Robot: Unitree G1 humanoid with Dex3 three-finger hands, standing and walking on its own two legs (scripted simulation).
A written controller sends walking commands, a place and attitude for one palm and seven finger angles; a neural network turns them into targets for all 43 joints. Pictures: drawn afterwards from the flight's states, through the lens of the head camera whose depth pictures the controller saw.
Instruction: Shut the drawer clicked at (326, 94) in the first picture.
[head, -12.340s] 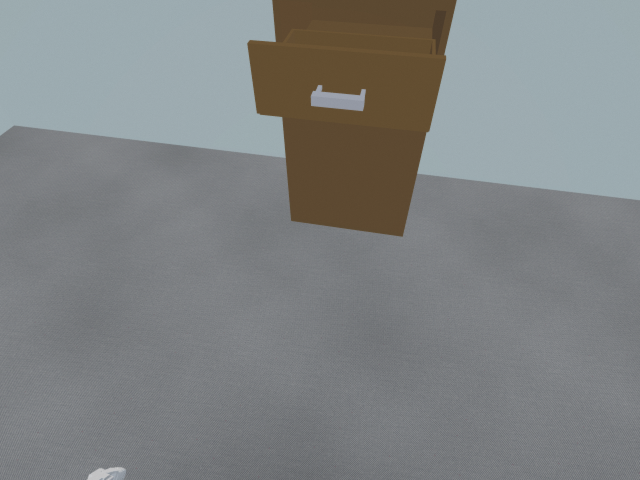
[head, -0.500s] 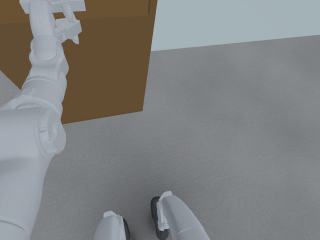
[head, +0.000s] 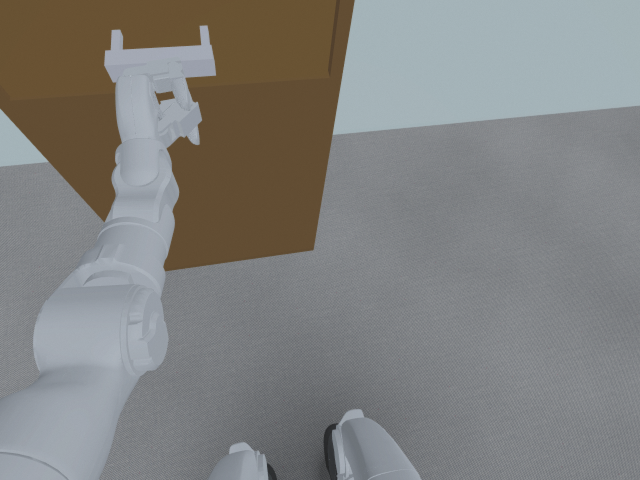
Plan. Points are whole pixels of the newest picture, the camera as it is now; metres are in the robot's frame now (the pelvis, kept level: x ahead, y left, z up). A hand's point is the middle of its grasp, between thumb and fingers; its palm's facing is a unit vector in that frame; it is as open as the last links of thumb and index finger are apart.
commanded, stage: draw the hand back to the body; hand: left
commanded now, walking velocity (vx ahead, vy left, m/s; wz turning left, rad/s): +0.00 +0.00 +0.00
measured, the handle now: (162, 50) +0.64 +0.11 +0.09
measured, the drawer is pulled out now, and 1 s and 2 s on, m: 0.00 0.00 0.00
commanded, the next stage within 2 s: step back with the hand held close in 1.48 s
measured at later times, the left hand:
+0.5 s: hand (128, 175) +0.43 +0.13 +0.13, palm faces +0.04 -1.00 -0.02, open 3.3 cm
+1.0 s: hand out of the picture +0.26 +0.19 +0.19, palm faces +0.25 -0.93 -0.26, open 3.3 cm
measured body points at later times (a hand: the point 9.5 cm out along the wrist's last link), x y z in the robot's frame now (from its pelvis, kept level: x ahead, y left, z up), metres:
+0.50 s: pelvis +0.03 -0.01 +0.04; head +0.09 -0.02 +0.48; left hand +0.42 +0.18 +0.13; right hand +0.13 -0.26 -0.08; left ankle -0.03 +0.08 -0.68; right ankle +0.03 -0.11 -0.68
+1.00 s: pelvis +0.01 -0.01 +0.06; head +0.00 -0.03 +0.51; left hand +0.24 +0.24 +0.20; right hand +0.21 -0.21 -0.02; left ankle -0.03 +0.08 -0.68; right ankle +0.03 -0.11 -0.68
